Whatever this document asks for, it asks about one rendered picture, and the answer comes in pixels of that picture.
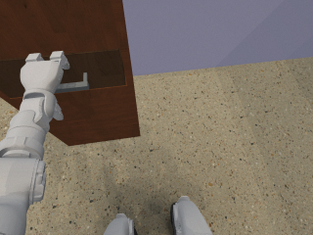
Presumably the robot left hand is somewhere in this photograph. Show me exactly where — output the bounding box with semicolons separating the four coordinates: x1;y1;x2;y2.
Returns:
20;51;70;120

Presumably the cabinet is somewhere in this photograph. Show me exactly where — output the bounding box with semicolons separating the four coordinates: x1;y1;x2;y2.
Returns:
0;0;141;146

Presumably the left robot upper arm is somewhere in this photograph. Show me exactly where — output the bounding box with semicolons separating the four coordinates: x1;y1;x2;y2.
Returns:
0;158;47;235

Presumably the left robot forearm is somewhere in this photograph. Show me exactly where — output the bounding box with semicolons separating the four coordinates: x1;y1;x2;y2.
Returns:
0;88;56;161

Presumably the left robot thigh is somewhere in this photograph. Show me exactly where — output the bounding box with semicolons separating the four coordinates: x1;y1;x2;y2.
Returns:
104;217;134;235

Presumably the handle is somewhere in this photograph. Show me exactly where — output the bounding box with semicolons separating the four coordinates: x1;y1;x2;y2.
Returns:
24;72;89;94

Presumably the robot left shin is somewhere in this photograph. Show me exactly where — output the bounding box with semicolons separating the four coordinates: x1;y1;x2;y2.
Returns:
115;213;127;218

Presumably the drawer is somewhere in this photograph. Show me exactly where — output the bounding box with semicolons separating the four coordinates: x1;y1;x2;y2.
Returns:
0;48;126;98

